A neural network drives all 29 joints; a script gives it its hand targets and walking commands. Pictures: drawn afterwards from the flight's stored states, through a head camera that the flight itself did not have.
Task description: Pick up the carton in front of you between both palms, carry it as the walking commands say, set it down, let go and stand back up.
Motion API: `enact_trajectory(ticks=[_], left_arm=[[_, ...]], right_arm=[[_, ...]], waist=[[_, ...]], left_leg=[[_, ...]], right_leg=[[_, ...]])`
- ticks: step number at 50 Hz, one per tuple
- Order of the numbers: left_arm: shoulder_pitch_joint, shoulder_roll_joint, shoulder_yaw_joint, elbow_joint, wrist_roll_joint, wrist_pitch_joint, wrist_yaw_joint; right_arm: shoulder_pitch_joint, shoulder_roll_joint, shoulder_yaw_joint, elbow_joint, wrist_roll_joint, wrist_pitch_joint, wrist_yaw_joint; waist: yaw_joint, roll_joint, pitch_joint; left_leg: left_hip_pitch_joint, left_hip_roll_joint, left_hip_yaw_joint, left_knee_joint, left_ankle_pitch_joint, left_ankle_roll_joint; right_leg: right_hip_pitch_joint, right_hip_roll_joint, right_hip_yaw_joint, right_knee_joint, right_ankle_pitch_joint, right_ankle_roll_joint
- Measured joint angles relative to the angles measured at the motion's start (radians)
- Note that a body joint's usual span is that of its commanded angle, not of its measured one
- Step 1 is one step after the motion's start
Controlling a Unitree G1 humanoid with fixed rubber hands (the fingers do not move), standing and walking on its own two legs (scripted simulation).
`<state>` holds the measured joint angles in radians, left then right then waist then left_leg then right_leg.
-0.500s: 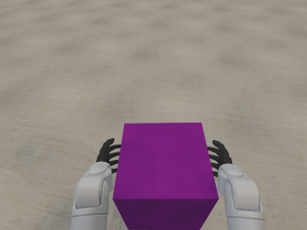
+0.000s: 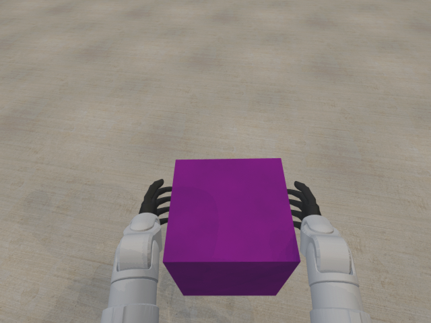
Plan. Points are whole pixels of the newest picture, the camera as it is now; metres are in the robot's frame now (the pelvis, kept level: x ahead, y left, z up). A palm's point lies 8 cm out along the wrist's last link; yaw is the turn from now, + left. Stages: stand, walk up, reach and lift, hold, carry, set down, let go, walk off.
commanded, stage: carry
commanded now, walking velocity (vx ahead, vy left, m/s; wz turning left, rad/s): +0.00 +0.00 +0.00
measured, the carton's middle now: (228, 231) +0.31 +0.00 -0.04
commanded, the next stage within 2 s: hold in 0.10 s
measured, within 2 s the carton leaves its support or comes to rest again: neither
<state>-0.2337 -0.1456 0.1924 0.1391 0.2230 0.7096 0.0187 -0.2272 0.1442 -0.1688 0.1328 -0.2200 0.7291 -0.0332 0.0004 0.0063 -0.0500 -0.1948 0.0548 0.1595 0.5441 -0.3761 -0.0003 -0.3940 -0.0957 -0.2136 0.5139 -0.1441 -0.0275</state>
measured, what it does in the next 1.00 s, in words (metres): stands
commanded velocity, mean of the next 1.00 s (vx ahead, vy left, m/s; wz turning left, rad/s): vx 0.00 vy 0.00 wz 0.00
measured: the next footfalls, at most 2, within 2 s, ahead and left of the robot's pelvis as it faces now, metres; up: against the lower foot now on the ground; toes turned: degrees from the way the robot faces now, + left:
none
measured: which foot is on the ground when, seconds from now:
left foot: down 0.00-1.00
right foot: down 0.00-1.00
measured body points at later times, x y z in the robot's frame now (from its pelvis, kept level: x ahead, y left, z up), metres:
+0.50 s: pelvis -0.02 -0.01 +0.01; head -0.03 -0.03 +0.46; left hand +0.26 +0.19 +0.04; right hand +0.30 -0.11 +0.03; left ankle -0.06 +0.11 -0.73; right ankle +0.07 -0.13 -0.73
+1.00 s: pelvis -0.01 -0.05 +0.01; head -0.03 -0.07 +0.46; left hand +0.27 +0.15 +0.05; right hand +0.31 -0.15 +0.04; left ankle -0.06 +0.10 -0.73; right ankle +0.07 -0.13 -0.73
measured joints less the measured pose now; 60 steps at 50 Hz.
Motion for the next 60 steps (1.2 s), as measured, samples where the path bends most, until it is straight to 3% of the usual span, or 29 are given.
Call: enact_trajectory(ticks=[6, 8, 15, 21, 35, 52, 60], left_arm=[[0.001, 0.0, 0.001, 0.02, 0.008, 0.011, -0.005], [0.0, -0.001, -0.008, 0.03, 0.015, -0.009, -0.015], [-0.001, -0.001, -0.013, 0.054, 0.019, -0.043, -0.022], [-0.006, -0.001, 0.022, 0.077, 0.016, -0.051, -0.022], [-0.057, -0.014, 0.056, 0.154, 0.047, -0.072, -0.038], [-0.081, -0.021, 0.093, 0.184, 0.07, -0.068, -0.048], [-0.18, -0.054, 0.208, 0.279, 0.133, -0.118, -0.058]], right_arm=[[0.004, 0.0, 0.0, 0.011, -0.009, 0.016, 0.002], [0.021, -0.004, 0.004, -0.012, -0.014, 0.011, 0.001], [0.042, -0.007, 0.011, -0.023, -0.02, -0.01, -0.003], [0.004, 0.0, 0.007, 0.031, -0.038, -0.015, 0.003], [-0.024, 0.005, -0.029, 0.063, -0.06, -0.013, 0.009], [-0.065, 0.015, -0.057, 0.108, -0.08, -0.006, 0.019], [-0.171, 0.041, -0.18, 0.23, -0.138, -0.074, 0.055]], waist=[[0.002, 0.006, 0.008], [-0.007, 0.022, 0.06], [0.001, 0.025, 0.134], [0.018, 0.033, 0.141], [0.002, 0.054, 0.133], [-0.004, 0.057, 0.106], [-0.013, 0.063, 0.128]], left_leg=[[0.025, 0.0, -0.001, -0.007, 0.0, 0.004], [0.078, -0.02, -0.061, -0.045, 0.051, 0.012], [0.164, -0.061, -0.136, -0.147, 0.095, 0.017], [0.173, -0.063, -0.168, -0.136, 0.102, 0.01], [0.161, -0.037, -0.205, -0.112, 0.101, -0.008], [0.18, -0.02, -0.236, -0.153, 0.109, 0.001], [0.138, -0.026, -0.237, -0.097, 0.083, -0.008]], right_leg=[[0.027, 0.003, 0.0, -0.01, 0.004, -0.001], [0.096, 0.039, 0.071, -0.062, 0.032, 0.002], [0.204, 0.058, 0.197, -0.155, 0.06, 0.056], [0.231, 0.055, 0.174, -0.158, 0.064, 0.043], [0.236, 0.079, 0.139, -0.147, 0.06, 0.015], [0.255, 0.098, 0.114, -0.171, 0.053, -0.009], [0.215, 0.092, 0.118, -0.122, 0.032, -0.005]])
